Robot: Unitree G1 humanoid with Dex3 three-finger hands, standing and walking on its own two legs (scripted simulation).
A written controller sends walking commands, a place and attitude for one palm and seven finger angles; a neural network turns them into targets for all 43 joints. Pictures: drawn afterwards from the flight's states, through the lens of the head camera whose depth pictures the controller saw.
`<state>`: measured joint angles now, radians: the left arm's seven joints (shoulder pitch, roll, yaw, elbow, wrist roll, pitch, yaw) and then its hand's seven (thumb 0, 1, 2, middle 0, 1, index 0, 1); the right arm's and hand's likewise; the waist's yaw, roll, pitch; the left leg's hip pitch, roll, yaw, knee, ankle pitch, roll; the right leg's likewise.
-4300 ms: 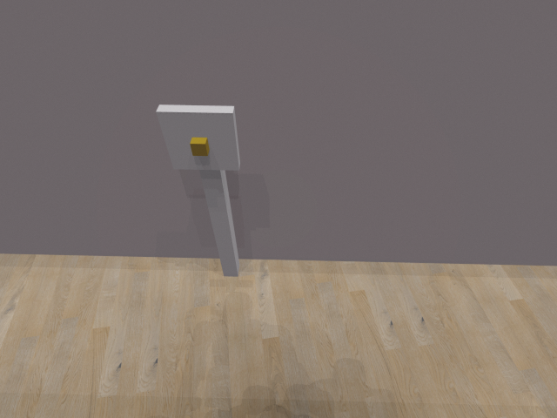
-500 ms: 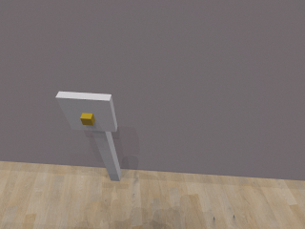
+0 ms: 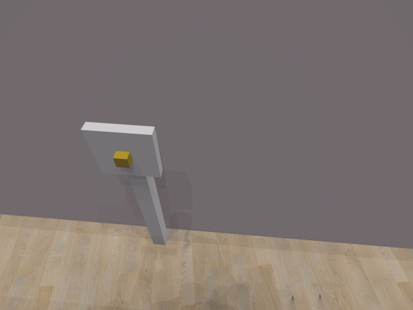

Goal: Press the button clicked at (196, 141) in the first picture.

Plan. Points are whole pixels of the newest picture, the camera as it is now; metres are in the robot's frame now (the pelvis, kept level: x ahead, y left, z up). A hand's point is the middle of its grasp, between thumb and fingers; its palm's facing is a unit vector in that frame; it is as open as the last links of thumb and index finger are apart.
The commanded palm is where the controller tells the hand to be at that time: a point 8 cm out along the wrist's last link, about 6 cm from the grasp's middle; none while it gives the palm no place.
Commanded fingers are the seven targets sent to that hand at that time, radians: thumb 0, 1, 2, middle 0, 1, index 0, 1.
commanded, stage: shuffle to correct the standing spot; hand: left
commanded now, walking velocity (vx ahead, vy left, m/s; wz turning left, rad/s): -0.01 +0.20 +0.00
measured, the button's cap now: (123, 158) +0.48 +0.27 -0.05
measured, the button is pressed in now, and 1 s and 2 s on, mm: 0 0 0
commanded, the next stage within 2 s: come to a stop and stand still in 0.10 s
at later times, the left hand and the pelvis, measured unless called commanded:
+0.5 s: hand out of the picture +0.00 +0.25 -0.17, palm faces +0.02 -0.97 -0.25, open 7.4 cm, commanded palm none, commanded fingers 0.00 0.90 0.90 -0.20 -0.30 -0.20 -0.30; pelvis -0.02 +0.06 +0.00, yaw +1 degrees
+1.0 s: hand out of the picture +0.01 +0.20 -0.18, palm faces +0.02 -0.98 -0.20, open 7.3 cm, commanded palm none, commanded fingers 0.00 0.90 0.90 -0.20 -0.30 -0.20 -0.30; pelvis +0.00 +0.02 +0.00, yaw +1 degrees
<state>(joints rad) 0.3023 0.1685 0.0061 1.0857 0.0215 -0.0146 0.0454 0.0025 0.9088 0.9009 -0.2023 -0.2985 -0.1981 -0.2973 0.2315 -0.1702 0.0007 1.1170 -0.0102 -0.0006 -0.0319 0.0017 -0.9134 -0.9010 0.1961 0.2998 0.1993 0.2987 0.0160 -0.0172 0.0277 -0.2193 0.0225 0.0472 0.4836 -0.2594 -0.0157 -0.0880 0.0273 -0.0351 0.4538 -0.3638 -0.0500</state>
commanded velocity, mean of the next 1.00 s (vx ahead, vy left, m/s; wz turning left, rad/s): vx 0.01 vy -0.01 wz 0.00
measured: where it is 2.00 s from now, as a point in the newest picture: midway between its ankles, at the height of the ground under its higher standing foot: outside the picture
